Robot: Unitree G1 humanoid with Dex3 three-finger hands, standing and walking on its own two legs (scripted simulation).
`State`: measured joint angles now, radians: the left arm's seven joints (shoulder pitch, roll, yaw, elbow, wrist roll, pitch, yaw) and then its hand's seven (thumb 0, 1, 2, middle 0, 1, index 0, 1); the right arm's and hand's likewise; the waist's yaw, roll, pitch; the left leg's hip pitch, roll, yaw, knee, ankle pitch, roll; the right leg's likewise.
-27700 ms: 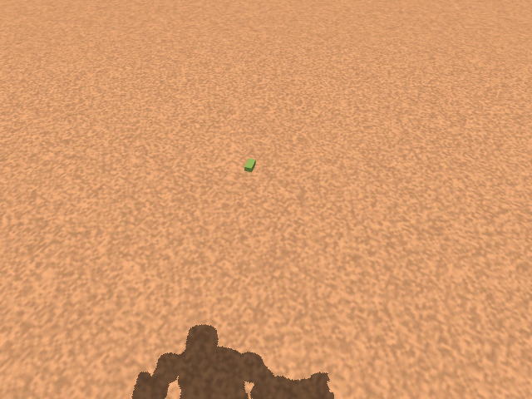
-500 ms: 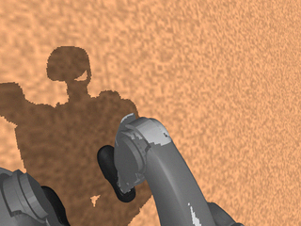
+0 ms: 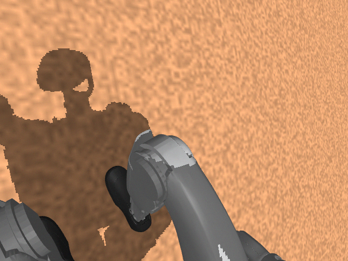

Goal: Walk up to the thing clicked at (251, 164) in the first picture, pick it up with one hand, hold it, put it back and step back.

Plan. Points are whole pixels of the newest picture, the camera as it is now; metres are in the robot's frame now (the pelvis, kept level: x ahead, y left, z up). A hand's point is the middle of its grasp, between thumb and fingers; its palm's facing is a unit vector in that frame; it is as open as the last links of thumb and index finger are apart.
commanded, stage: open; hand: left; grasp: from above
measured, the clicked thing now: out of the picture +0.51 +0.30 -0.30
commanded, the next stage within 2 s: withdraw in 0.86 s
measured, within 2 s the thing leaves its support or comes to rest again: neither
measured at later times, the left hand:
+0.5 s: hand out of the picture +0.50 +0.30 -0.26, palm faces -0.46 -0.12 -0.88, open 9.8 cm
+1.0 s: hand out of the picture +0.50 +0.30 -0.26, palm faces -0.46 -0.13 -0.88, open 12.5 cm
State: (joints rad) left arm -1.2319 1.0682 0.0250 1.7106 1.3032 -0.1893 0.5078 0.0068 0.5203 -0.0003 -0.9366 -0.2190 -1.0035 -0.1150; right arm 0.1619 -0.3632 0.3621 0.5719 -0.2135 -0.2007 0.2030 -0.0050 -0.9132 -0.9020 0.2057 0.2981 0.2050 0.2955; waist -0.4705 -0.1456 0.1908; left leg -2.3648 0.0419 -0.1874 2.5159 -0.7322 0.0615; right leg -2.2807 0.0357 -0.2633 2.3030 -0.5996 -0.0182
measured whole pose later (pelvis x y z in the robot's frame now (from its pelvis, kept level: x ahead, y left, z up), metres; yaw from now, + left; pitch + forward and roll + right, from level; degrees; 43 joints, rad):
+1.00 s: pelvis +0.00 +0.00 +0.00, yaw -1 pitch +31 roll -16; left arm -1.24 1.08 0.01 1.69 1.28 -0.18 0.50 0.00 -0.23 0.73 -0.27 -0.85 -0.29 -0.83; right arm 0.15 -0.36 0.39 0.57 -0.21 -0.19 0.19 -0.01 -0.90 -0.90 0.21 0.30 0.21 0.30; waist -0.47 -0.14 0.19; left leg -2.37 0.04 -0.19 2.51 -0.73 0.07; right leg -2.28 0.04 -0.27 2.29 -0.59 -0.01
